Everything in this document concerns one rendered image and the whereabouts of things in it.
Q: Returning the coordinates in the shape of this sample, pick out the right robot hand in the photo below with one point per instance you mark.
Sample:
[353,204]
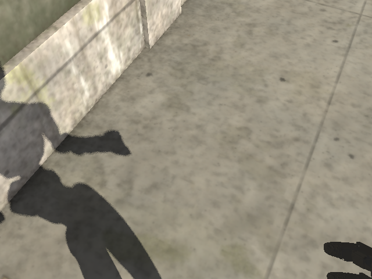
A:
[359,253]

